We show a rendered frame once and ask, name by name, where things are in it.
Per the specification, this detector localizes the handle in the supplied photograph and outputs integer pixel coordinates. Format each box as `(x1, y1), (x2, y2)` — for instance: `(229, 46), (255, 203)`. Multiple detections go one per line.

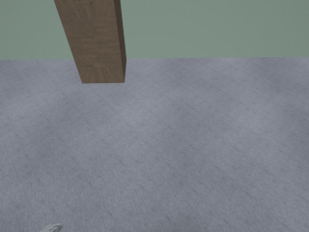
(75, 2), (91, 6)

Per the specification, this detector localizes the cabinet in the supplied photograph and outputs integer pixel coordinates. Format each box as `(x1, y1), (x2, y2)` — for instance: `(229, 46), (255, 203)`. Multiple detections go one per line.
(54, 0), (126, 84)

